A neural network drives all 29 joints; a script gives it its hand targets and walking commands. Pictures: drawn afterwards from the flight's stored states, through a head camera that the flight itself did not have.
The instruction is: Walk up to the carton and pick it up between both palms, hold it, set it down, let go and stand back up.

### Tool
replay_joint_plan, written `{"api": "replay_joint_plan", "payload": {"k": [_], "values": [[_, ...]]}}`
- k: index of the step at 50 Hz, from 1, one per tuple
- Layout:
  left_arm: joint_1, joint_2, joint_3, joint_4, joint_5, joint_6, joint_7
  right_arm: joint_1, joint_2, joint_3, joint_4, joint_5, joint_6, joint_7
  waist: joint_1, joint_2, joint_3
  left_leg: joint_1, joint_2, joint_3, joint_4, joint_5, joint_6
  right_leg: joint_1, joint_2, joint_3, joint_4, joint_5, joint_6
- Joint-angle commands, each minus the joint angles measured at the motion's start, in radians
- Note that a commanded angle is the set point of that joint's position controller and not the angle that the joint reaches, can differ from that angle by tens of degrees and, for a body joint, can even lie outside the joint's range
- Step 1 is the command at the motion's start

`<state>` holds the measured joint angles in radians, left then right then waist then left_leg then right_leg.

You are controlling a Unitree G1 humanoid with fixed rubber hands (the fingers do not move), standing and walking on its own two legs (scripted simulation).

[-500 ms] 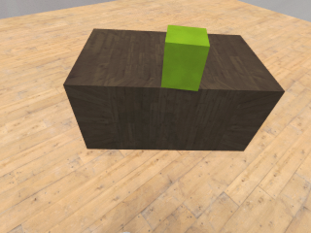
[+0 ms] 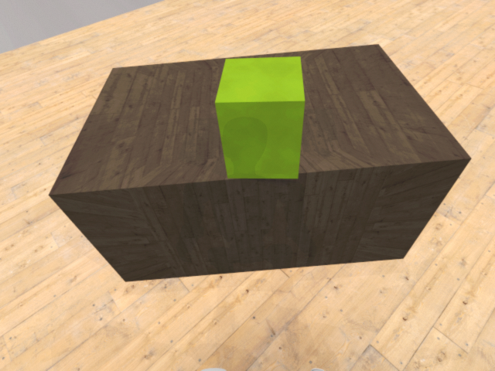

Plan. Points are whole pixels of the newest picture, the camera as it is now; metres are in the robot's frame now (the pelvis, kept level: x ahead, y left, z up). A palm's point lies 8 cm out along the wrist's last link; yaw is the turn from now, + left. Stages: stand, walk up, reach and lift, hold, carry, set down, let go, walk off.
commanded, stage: walk up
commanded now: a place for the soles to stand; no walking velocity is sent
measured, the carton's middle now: (262, 119) +0.75 +0.01 -0.02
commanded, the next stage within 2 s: none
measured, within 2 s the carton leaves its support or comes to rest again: neither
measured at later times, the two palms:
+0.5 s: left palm (121, 331) +0.22 +0.28 -0.12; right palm (392, 314) +0.25 -0.22 -0.09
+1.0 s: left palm (171, 242) +0.40 +0.21 -0.10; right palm (397, 257) +0.38 -0.28 -0.12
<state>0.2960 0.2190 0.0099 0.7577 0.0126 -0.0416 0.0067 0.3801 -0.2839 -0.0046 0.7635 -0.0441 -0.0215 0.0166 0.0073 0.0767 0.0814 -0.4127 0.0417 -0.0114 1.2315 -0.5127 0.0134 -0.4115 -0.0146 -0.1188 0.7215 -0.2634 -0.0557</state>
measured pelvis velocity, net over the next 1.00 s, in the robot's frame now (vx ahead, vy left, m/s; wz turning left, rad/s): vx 0.29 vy -0.04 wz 0.03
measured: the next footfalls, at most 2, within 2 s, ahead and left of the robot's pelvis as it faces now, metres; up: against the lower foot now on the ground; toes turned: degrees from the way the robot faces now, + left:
left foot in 0.30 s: +0.26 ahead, +0.15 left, +0.00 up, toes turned +7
right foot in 0.68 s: +0.42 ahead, -0.15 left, +0.00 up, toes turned -2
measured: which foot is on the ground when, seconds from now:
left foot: up 0.00-0.28, down 0.30-0.70, up 0.72-0.88, down 0.90-1.00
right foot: down 0.00-0.32, up 0.34-0.66, down 0.68-1.00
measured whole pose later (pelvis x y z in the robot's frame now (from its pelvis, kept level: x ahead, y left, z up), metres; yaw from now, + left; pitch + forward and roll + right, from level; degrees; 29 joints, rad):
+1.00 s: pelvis +0.29 -0.04 +0.01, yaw +2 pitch -2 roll +1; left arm 0.15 0.23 -0.02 0.80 0.01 0.02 0.01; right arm 0.24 -0.24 0.01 0.81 -0.01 0.01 -0.01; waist 0.01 0.01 0.10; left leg -0.26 0.03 0.04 0.70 -0.39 -0.02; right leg -0.42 -0.06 -0.07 0.68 -0.23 -0.01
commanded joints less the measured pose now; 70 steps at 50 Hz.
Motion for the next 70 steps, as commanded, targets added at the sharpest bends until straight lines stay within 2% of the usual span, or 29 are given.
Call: {"api": "replay_joint_plan", "payload": {"k": [1,5,7,9,13,15,16,17,18,20,22,27,29,31,33,34,35,36,37,38,40,41,43,45,47,49,55,59,70], "values": [[0.132,0.165,0.048,-0.016,0.007,-0.032,0.002,0.076,-0.076,-0.019,-0.08,-0.01,-0.026,0.001,0.032,-0.227,-0.015,-0.237,0.068,-0.07,-0.039,0.027,-0.008,0.206,-0.346,0.555,-0.484,-0.249,-0.184],[0.106,0.16,0.04,-0.001,0.019,-0.033,0.001,0.016,-0.046,-0.024,-0.079,-0.006,-0.006,0.022,0.024,-0.185,-0.015,-0.161,0.053,-0.01,-0.196,0.109,-0.028,0.096,-0.303,0.379,-0.521,-0.385,-0.177],[0.115,0.174,0.046,0.02,0.023,-0.038,-0.004,-0.043,-0.002,-0.023,-0.084,-0.005,-0.012,0.027,0.023,-0.216,0.058,-0.174,0.06,0.001,-0.313,0.255,-0.013,0.055,-0.295,0.341,-0.531,-0.342,-0.156],[0.147,0.177,0.039,0.041,0.021,-0.035,-0.007,-0.11,-0.019,-0.025,-0.107,-0.008,-0.019,0.027,0.04,-0.165,0.083,-0.175,0.042,0.011,-0.383,0.281,-0.007,0.079,-0.296,0.327,-0.533,-0.35,-0.145],[0.13,0.199,0.04,0.068,0.038,-0.021,-0.02,-0.043,0.014,-0.035,-0.099,-0.001,-0.042,0.019,-0.013,-0.152,0.062,0.139,-0.02,0.089,-0.593,0.382,0.016,-0.028,-0.232,0.174,-0.396,-0.315,-0.119],[0.163,0.153,0.024,0.087,0.04,-0.008,-0.026,0.063,-0.03,-0.059,-0.072,-0.01,-0.054,0.0,-0.059,-0.075,0.009,0.309,-0.035,0.061,-0.629,0.357,0.03,-0.065,-0.169,0.093,-0.177,-0.233,-0.078],[0.196,0.113,0.001,0.069,0.047,-0.003,-0.031,0.16,-0.084,-0.077,-0.065,-0.015,-0.056,-0.012,-0.086,0.063,-0.042,0.42,0.064,-0.097,-0.655,0.19,0.057,-0.136,-0.105,0.016,0.061,-0.17,-0.038],[0.221,0.056,-0.018,0.045,0.052,0.003,-0.039,0.215,-0.158,-0.093,-0.079,-0.01,-0.057,-0.029,-0.088,0.232,-0.074,0.432,0.332,-0.514,-0.861,0.011,0.107,-0.231,-0.014,0.001,0.393,-0.343,0.027],[0.184,0.138,0.003,-0.004,0.035,0.023,-0.036,0.191,-0.214,-0.103,-0.082,0.031,-0.039,-0.047,-0.085,0.125,0.002,0.365,0.423,-0.785,-1.001,-0.219,0.226,-0.339,-0.004,0.079,0.503,-0.392,0.046],[0.103,0.174,0.019,-0.024,0.043,0.031,-0.038,0.139,-0.156,-0.088,-0.089,0.039,-0.04,-0.06,-0.084,0.058,0.065,0.298,0.405,-0.661,-1.031,-0.249,0.225,-0.4,-0.07,0.146,0.579,-0.254,0.069],[0.155,0.159,0.022,0.009,0.035,0.025,-0.035,0.066,-0.098,-0.071,-0.104,0.021,-0.056,-0.057,-0.039,0.093,0.028,0.293,0.33,-0.421,-0.977,0.028,0.193,-0.325,-0.088,0.164,0.503,-0.184,0.084],[0.034,0.083,0.012,-0.024,0.047,0.035,-0.045,0.089,-0.068,-0.06,-0.075,-0.001,-0.092,-0.048,-0.036,0.035,-0.001,0.25,0.32,-0.212,-0.928,0.512,0.222,-0.25,-0.107,0.16,0.343,-0.108,0.106],[0.038,0.077,0.007,-0.022,0.037,0.032,-0.048,-0.002,-0.086,-0.06,-0.083,0.0,-0.09,-0.046,0.01,0.087,0.008,0.174,0.277,-0.106,-0.893,0.618,0.197,-0.136,-0.115,0.16,0.198,-0.006,0.097],[0.055,0.05,0.002,-0.006,0.021,0.018,-0.048,-0.036,-0.095,-0.049,-0.075,-0.008,-0.073,-0.036,0.018,0.123,-0.007,0.116,0.18,0.03,-0.787,0.66,0.139,0.035,-0.07,0.092,0.003,0.112,0.083],[0.083,0.053,0.009,0.034,0.025,0.004,-0.041,-0.001,-0.096,-0.039,-0.055,0.009,-0.049,-0.025,0.029,0.023,-0.065,0.041,0.145,0.092,-0.646,0.675,0.106,0.256,0.01,-0.007,-0.116,0.327,0.061],[0.128,0.074,0.013,0.042,0.026,-0.001,-0.033,0.009,-0.091,-0.028,-0.037,0.005,-0.03,-0.02,0.046,-0.014,-0.116,0.031,0.099,0.111,-0.552,0.531,0.073,0.336,0.009,0.011,-0.16,0.375,0.059],[0.125,0.142,0.034,0.032,0.027,0.003,-0.025,0.078,-0.035,-0.007,-0.036,0.011,-0.019,-0.015,0.032,-0.118,-0.168,-0.036,0.085,0.099,-0.491,0.365,0.036,0.44,-0.054,0.101,-0.129,0.414,0.03],[0.087,0.207,0.048,-0.004,0.023,0.006,-0.017,0.127,-0.001,0.01,-0.051,0.031,-0.007,-0.016,0.021,-0.259,-0.222,-0.027,0.04,0.112,-0.343,0.091,-0.007,0.406,-0.268,0.356,-0.208,0.423,-0.054],[0.044,0.245,0.056,-0.024,-0.019,0.024,-0.008,0.129,-0.008,0.013,-0.046,0.041,0.025,-0.029,0.02,-0.299,-0.212,0.027,0.011,0.053,-0.251,-0.17,-0.018,0.264,-0.363,0.542,-0.327,0.25,-0.174],[0.016,0.22,0.051,-0.027,-0.037,0.032,0.004,0.048,-0.057,0.006,-0.04,0.029,0.051,-0.04,0.044,-0.221,-0.115,-0.027,0.025,0.031,-0.199,-0.213,-0.03,0.185,-0.384,0.609,-0.401,0.113,-0.19],[-0.027,0.207,0.04,-0.032,-0.023,0.043,0.017,0.029,-0.042,0.013,-0.033,0.032,0.056,-0.046,0.02,-0.264,-0.096,-0.035,0.043,0.004,-0.242,-0.183,-0.029,0.146,-0.33,0.508,-0.397,-0.005,-0.157],[-0.07,0.195,0.035,-0.026,-0.008,0.044,0.019,0.054,-0.033,0.002,-0.005,0.034,0.052,-0.051,-0.009,-0.315,-0.09,-0.002,0.053,-0.01,-0.297,-0.141,-0.024,0.109,-0.314,0.469,-0.365,0.049,-0.142],[-0.111,0.164,0.022,-0.031,0.008,0.041,0.018,0.065,-0.044,-0.006,0.017,0.027,0.037,-0.05,-0.027,-0.266,-0.118,0.078,0.04,0.003,-0.418,-0.046,-0.022,0.127,-0.304,0.427,-0.31,0.244,-0.14],[-0.163,0.167,0.021,-0.04,0.019,0.04,0.012,0.081,-0.034,-0.014,0.032,0.023,0.02,-0.042,-0.058,-0.248,-0.189,0.216,0.025,0.024,-0.61,0.243,-0.002,0.114,-0.266,0.307,-0.2,0.459,-0.097],[-0.158,0.138,0.004,-0.044,-0.005,0.042,0.0,-0.019,-0.113,-0.025,-0.012,0.025,0.016,-0.036,-0.024,-0.137,-0.192,0.214,0.119,-0.115,-0.729,0.261,0.039,0.05,-0.191,0.251,-0.166,0.23,-0.021],[-0.15,0.106,-0.005,-0.024,-0.012,0.047,0.002,-0.125,-0.112,-0.023,-0.007,0.045,0.022,-0.02,0.016,-0.039,-0.102,0.01,0.12,-0.116,-0.779,0.142,0.052,0.178,-0.096,0.145,-0.157,0.041,0.01],[-0.121,0.175,-0.004,0.017,-0.021,0.025,-0.007,-0.117,-0.091,-0.012,0.02,0.045,0.022,-0.011,-0.004,-0.066,-0.1,0.161,0.068,-0.03,-0.712,0.297,0.036,0.095,-0.169,0.236,-0.242,0.186,-0.024],[-0.135,0.174,-0.011,0.043,-0.011,0.03,-0.009,-0.092,-0.057,0.004,0.058,0.052,0.017,-0.01,-0.015,-0.074,-0.094,0.155,0.064,-0.038,-0.788,0.204,0.034,0.113,-0.153,0.233,-0.297,0.045,-0.013],[-0.104,0.169,-0.024,0.104,-0.011,0.027,-0.008,-0.118,-0.096,0.008,0.123,0.049,0.016,-0.018,0.004,-0.069,-0.049,0.14,0.081,-0.031,-0.851,0.221,0.033,0.158,-0.124,0.19,-0.281,0.135,-0.001]]}}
